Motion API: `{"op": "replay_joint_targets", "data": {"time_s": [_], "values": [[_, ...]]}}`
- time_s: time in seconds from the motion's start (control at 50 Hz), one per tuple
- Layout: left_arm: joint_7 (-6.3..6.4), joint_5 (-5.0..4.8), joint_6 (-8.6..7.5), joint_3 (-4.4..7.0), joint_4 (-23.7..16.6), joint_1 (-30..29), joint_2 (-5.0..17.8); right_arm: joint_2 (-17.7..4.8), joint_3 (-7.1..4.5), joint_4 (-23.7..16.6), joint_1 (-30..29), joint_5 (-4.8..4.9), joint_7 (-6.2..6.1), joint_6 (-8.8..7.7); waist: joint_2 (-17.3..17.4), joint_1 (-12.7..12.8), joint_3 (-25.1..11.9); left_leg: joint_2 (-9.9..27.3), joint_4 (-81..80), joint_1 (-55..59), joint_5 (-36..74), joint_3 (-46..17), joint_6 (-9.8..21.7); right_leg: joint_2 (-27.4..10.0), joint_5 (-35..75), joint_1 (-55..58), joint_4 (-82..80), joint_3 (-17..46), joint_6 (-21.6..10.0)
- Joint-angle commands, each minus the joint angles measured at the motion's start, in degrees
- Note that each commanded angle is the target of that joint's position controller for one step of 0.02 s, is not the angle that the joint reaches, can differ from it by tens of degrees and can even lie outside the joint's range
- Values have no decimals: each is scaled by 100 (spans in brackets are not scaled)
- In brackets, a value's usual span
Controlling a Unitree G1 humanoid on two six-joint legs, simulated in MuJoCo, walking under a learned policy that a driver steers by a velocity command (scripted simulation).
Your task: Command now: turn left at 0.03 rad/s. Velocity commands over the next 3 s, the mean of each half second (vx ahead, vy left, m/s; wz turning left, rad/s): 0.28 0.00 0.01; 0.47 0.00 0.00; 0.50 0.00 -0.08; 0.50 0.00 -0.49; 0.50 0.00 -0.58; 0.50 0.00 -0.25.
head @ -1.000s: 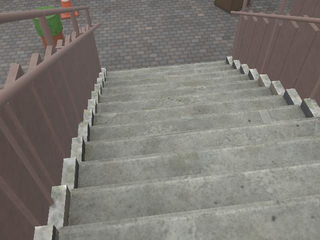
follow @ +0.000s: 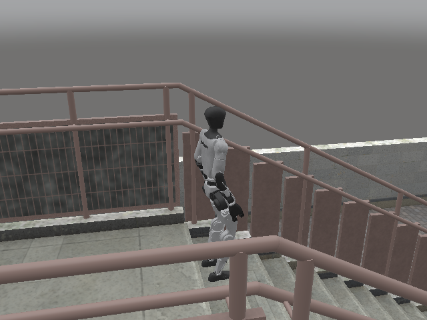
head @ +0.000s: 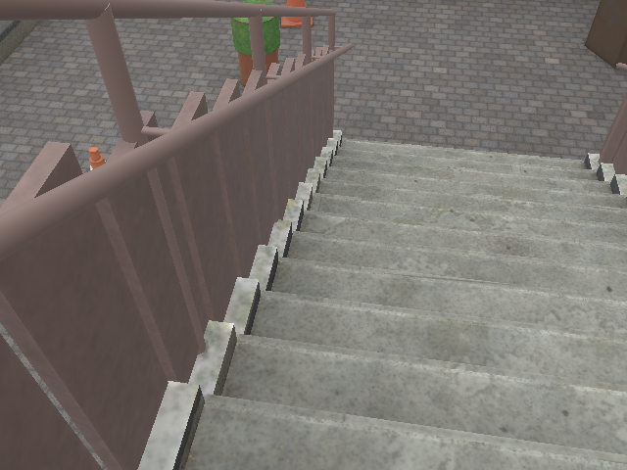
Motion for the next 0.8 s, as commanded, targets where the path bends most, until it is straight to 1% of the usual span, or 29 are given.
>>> {"op": "replay_joint_targets", "data": {"time_s": [0.02,0.04,0.1,0.14,0.2,0.24,0.28,0.3,0.32,0.34,0.36,0.4,0.44,0.46,0.48,0.5,0.52,0.54,0.56,0.6,0.62,0.64,0.68,0.7,0.72,0.74,0.76,0.78,0.8], "values": [[32,-6,-115,95,-192,261,501,-405,-149,-114,71,30,-28,-107,-49,36,-87,783,-365,165,750,-781,-5,-730,1032,-150,-396,661,-253],[13,21,-125,35,-112,367,374,-281,-118,-4,160,25,-17,-104,-32,56,-216,780,-515,302,362,-789,-10,-721,390,-122,-611,676,-247],[-35,31,-32,181,-39,419,747,-418,-206,67,127,-41,-35,-53,-259,92,132,345,94,-26,-1308,-367,159,-585,-2077,-459,-874,881,-478],[-42,12,-11,234,-56,454,894,-430,-225,33,78,-53,-32,-71,-546,123,571,141,564,-598,-1552,-75,196,-865,-3068,-622,-1261,1437,-716],[-35,28,-34,289,-17,455,960,-372,-246,141,260,-111,-47,-209,-522,62,812,195,669,-604,-962,224,219,-1194,-3011,-716,-1380,1880,-955],[-4,36,-88,301,-9,357,902,-509,-322,316,720,-63,-70,-311,-413,-108,723,255,408,32,-1132,-68,298,-816,-2632,-1055,-998,1508,-870],[2,67,-201,293,-84,200,798,-807,-431,445,1229,-25,-54,-391,189,-260,836,858,-161,490,-2098,-1260,615,-202,-2244,-1783,191,773,-687],[-26,110,-261,272,-108,130,637,-953,-488,554,1529,-16,-57,-404,686,-383,842,1372,-485,963,-2412,-2151,924,150,-1685,-2373,1165,191,-558],[-19,198,-307,319,-82,185,651,-1179,-565,731,1941,-64,-77,-418,1011,-434,812,1941,-579,1357,-1862,-3004,1366,195,-1679,-3025,1999,-152,-470],[-5,239,-345,412,-179,-159,907,-1191,-582,775,2185,-89,-80,-482,673,-604,955,2232,-544,1591,-1087,-3287,1634,31,-2098,-3775,2708,-3,-387],[-19,221,-387,437,-232,-304,896,-1199,-587,827,2245,-87,-83,-541,405,-577,874,2303,-409,1729,-458,-3220,1741,-155,-1951,-4125,3080,153,-329],[-69,209,-405,497,-187,-266,913,-1168,-555,768,1782,-91,-91,-598,316,-304,674,2109,-363,1238,328,-2597,1509,-392,-1262,-3688,2968,172,-219],[-150,258,-336,563,-5,-121,960,-1070,-523,792,1692,-209,-83,-635,363,-246,312,1793,-34,758,938,-1936,1268,-363,-231,-3185,3619,33,-212],[-172,266,-327,547,-75,-225,902,-980,-486,786,1594,-133,-75,-656,467,-167,408,1731,23,400,1110,-1737,1165,-378,38,-3065,3650,-50,-187],[-210,240,-397,596,-219,-760,966,-759,-403,909,1681,-103,-143,-741,232,-276,521,1545,519,659,4,-1603,982,-668,1550,-3673,2943,690,-164],[-257,203,-415,558,-272,-934,890,-712,-362,919,1744,-94,-189,-768,386,-349,441,1407,560,722,-166,-1551,921,-515,2012,-3802,2564,504,-172],[-287,246,-437,514,-291,-1086,850,-771,-385,915,1773,-65,-231,-809,468,-403,493,1409,730,601,-84,-1553,936,-533,2437,-3807,2297,472,-118],[-357,319,-421,437,-404,-1221,743,-728,-382,769,1503,-49,-276,-866,285,-240,521,1232,892,-238,-576,-1316,808,-569,3448,-3124,1636,413,-89],[-471,273,-396,367,-361,-1214,542,-618,-333,728,1336,1,-280,-842,136,-261,383,965,925,-1078,-1006,-964,637,-366,4091,-1993,1185,115,-114],[-591,21,-220,288,-429,-1093,435,-799,-370,664,1313,-63,-366,-812,574,-257,480,880,1180,-2247,-1301,-666,482,-146,4104,-455,1165,-84,12],[-537,-114,-151,264,-473,-1314,485,-849,-391,715,1345,-123,-339,-775,493,-347,555,1003,1530,-2101,-1420,-647,441,-193,4163,-484,1032,-177,8],[-459,-147,-133,274,-522,-1391,562,-749,-370,761,1477,-124,-358,-758,366,-429,745,1040,1816,-1876,-1288,-621,398,-327,4266,-507,564,-182,52],[-237,9,-156,412,-22,32,879,-887,-374,771,1441,-196,-287,-716,148,138,203,908,3666,-1524,297,-404,364,-148,3797,679,491,-562,-39],[-146,165,-226,501,378,1215,971,-1040,-406,853,1404,-167,-267,-646,-38,802,-35,738,5283,-1346,1601,-86,372,-110,3717,1381,-315,-722,-178],[-159,294,-240,580,577,1602,1185,-1071,-504,833,1454,-111,-259,-623,-709,1082,0,229,7417,-1721,-29,-118,434,-689,2989,1725,-1331,-44,-437],[-230,389,-342,540,742,2071,1563,-450,-431,795,2139,90,-250,-658,-1659,454,-705,-244,9816,-4037,-3816,-424,210,-1925,7482,3772,1832,790,-705],[-311,130,-349,576,779,2329,1686,-475,-337,691,2252,196,-331,-677,-1310,481,-1458,0,10113,-4767,-3297,-532,274,-2533,7899,4068,1790,1539,-783],[-327,29,-303,557,714,2080,1590,-554,-343,711,2008,78,-336,-650,-729,395,-1254,66,9820,-4986,-2591,-321,229,-2543,5673,3079,1080,1804,-1064],[-210,48,-279,548,624,1508,1579,-522,-338,550,1517,-36,-331,-591,-1235,261,-905,246,9518,-5203,-2176,-62,100,-2800,2822,2020,255,2558,-1578]]}}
